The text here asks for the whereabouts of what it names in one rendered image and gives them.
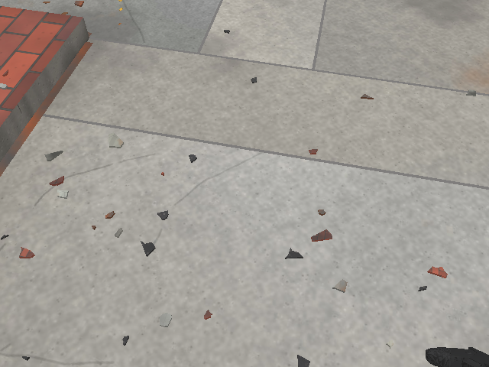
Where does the right robot hand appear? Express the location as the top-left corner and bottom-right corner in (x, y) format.
(426, 347), (489, 367)

